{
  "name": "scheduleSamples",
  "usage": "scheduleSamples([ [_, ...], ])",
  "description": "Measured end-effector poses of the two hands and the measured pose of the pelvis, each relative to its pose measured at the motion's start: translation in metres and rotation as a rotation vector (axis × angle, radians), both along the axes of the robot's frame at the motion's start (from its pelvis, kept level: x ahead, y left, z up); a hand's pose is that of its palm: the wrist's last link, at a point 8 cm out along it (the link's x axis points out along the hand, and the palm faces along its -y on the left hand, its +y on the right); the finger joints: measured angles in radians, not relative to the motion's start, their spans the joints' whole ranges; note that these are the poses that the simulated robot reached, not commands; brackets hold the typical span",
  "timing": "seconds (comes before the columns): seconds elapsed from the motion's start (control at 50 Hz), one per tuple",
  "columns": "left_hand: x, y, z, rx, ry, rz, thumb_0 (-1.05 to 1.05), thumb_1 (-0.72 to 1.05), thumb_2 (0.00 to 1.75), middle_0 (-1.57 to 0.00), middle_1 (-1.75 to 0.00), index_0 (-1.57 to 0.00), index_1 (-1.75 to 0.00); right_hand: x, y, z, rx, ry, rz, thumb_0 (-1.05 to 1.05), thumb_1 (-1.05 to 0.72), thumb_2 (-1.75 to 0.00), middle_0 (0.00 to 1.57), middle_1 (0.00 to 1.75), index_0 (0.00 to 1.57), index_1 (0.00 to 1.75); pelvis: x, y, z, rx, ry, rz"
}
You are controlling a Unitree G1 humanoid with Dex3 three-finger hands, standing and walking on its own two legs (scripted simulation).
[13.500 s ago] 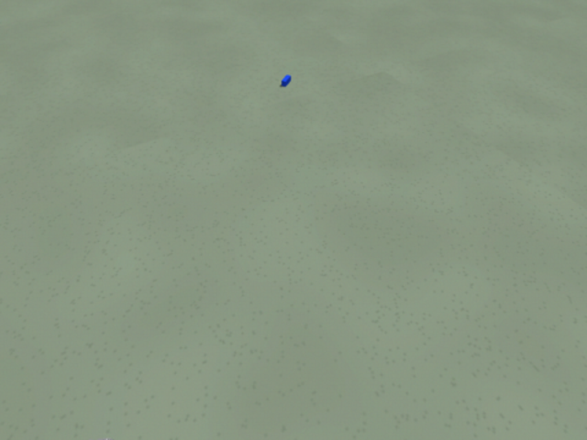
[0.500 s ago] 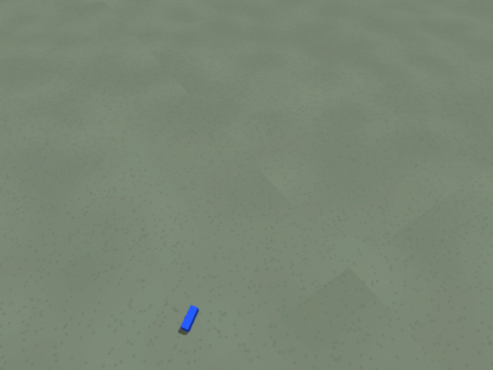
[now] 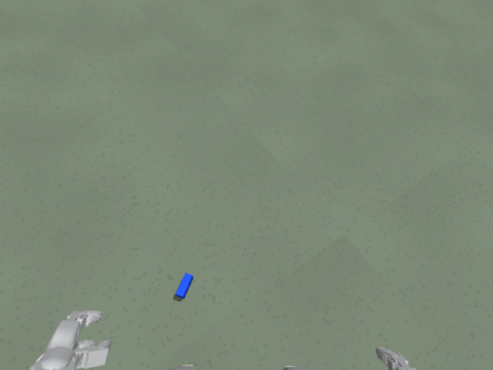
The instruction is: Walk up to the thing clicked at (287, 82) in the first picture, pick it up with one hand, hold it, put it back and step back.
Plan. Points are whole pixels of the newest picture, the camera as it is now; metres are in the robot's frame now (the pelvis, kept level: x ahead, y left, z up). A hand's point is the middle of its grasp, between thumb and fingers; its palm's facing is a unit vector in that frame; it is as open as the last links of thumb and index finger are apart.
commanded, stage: rise first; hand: left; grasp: from above
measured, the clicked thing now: (184, 285) +0.43 +0.21 -0.75
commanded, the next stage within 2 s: none
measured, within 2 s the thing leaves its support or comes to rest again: neither
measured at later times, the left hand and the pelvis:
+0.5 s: hand (98, 369) +0.14 +0.27 -0.21, palm faces -0.03 -0.84 -0.53, open 12.3 cm; pelvis -0.01 +0.01 -0.05, yaw +0 degrees
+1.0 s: hand (129, 320) +0.25 +0.28 -0.38, palm faces -0.08 -0.45 -0.89, open 12.6 cm; pelvis -0.07 +0.00 -0.22, yaw -1 degrees
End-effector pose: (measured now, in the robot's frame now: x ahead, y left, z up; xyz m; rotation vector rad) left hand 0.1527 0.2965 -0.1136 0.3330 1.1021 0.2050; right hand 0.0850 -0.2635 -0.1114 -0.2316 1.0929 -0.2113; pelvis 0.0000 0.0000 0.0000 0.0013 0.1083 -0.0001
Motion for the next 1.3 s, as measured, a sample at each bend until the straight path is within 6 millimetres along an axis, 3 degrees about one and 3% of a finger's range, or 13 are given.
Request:
scheduleSamples([
  [0.16, -0.001, 0.001, -0.013, 0.071, 0.087, 0.003, 0.0, -0.02, 0.8, -0.26, -0.82, -0.27, -0.82, 0.001, 0.013, -0.007, 0.028, -0.05, -0.008, 0.0, -0.9, -0.89, 0.21, 0.3, 0.21, 0.3, 0.003, 0.005, -0.012, -0.005, 0.046, -0.002],
  [0.28, -0.01, 0.004, -0.033, 0.112, 0.111, 0.018, 0.0, -0.23, 0.77, -0.31, -0.84, -0.31, -0.85, 0.018, 0.013, -0.017, -0.001, -0.107, 0.028, 0.01, -0.93, -0.9, 0.21, 0.3, 0.21, 0.3, 0.0, 0.008, -0.03, -0.013, 0.095, 0.0],
  [0.4, -0.016, 0.007, -0.046, 0.16, 0.114, 0.029, 0.0, -0.28, 0.74, -0.36, -0.81, -0.36, -0.82, 0.038, 0.016, -0.026, -0.029, -0.156, 0.058, 0.01, -0.95, -0.9, 0.21, 0.3, 0.21, 0.3, -0.005, 0.01, -0.045, -0.021, 0.129, 0.003],
  [0.58, -0.026, 0.007, -0.063, 0.234, 0.153, 0.026, 0.0, -0.22, 0.66, -0.43, -0.74, -0.44, -0.75, 0.059, 0.029, -0.04, -0.031, -0.214, 0.089, 0.01, -0.97, -0.91, 0.21, 0.3, 0.21, 0.3, -0.011, 0.011, -0.063, -0.032, 0.175, 0.012],
  [0.66, -0.022, 0.009, -0.081, 0.309, 0.18, 0.0, 0.0, -0.19, 0.63, -0.45, -0.73, -0.46, -0.73, 0.061, 0.033, -0.057, -0.032, -0.22, 0.114, 0.01, -0.98, -0.91, 0.21, 0.3, 0.21, 0.3, -0.016, 0.01, -0.079, -0.033, 0.215, 0.016],
  [0.74, -0.004, 0.01, -0.109, 0.415, 0.189, -0.032, 0.0, -0.17, 0.62, -0.45, -0.71, -0.47, -0.71, 0.055, 0.03, -0.088, -0.037, -0.199, 0.145, 0.0, -0.98, -0.91, 0.21, 0.3, 0.21, 0.3, -0.025, 0.007, -0.106, -0.032, 0.272, 0.017],
  [0.94, 0.072, -0.005, -0.189, 0.683, 0.146, -0.028, 0.0, -0.22, 0.74, -0.35, -0.78, -0.35, -0.79, 0.011, 0.01, -0.192, -0.033, -0.05, 0.196, 0.0, -0.92, -0.9, 0.21, 0.3, 0.21, 0.3, -0.057, -0.001, -0.194, -0.037, 0.428, 0.007],
  [1.14, 0.131, -0.011, -0.255, 0.776, 0.127, 0.078, 0.0, -0.33, 0.86, -0.28, -0.85, -0.27, -0.88, -0.077, -0.01, -0.286, 0.025, 0.153, 0.173, 0.0, -0.91, -0.9, 0.2, 0.3, 0.2, 0.3, -0.088, -0.004, -0.278, -0.042, 0.493, -0.024],
  [1.3, 0.162, -0.022, -0.31, 0.765, 0.129, 0.058, 0.0, -0.33, 0.88, -0.27, -0.85, -0.26, -0.88, -0.143, -0.009, -0.344, 0.103, 0.272, 0.097, 0.0, -0.91, -0.9, 0.2, 0.3, 0.2, 0.3, -0.1, 0.002, -0.337, -0.045, 0.51, -0.043],
])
